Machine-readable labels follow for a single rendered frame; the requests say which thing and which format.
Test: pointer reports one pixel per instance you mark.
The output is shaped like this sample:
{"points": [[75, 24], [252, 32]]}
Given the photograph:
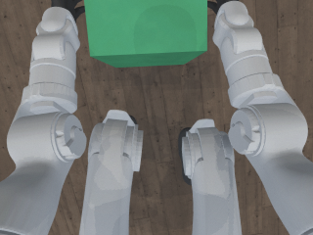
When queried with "carton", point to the carton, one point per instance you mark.
{"points": [[146, 33]]}

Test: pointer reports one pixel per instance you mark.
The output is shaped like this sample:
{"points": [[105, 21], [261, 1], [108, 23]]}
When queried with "robot left thigh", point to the robot left thigh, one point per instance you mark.
{"points": [[109, 178]]}

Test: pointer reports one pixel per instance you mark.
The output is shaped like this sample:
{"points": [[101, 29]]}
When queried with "robot right upper arm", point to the robot right upper arm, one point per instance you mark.
{"points": [[272, 137]]}

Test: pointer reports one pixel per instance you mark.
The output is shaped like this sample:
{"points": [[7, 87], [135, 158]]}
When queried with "right robot hand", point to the right robot hand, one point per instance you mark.
{"points": [[216, 6]]}

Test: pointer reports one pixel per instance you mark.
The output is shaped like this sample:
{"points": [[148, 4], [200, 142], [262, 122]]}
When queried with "robot left upper arm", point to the robot left upper arm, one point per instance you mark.
{"points": [[43, 147]]}

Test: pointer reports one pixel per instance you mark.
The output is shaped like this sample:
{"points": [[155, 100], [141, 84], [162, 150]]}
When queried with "robot right shin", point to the robot right shin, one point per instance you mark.
{"points": [[227, 146]]}

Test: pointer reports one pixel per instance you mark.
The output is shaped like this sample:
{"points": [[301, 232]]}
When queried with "left robot hand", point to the left robot hand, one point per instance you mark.
{"points": [[69, 5]]}

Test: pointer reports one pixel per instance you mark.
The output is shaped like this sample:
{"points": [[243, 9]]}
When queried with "robot right forearm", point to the robot right forearm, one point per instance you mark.
{"points": [[245, 61]]}

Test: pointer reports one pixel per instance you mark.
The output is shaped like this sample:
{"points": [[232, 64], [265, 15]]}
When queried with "robot left forearm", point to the robot left forearm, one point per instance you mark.
{"points": [[52, 72]]}

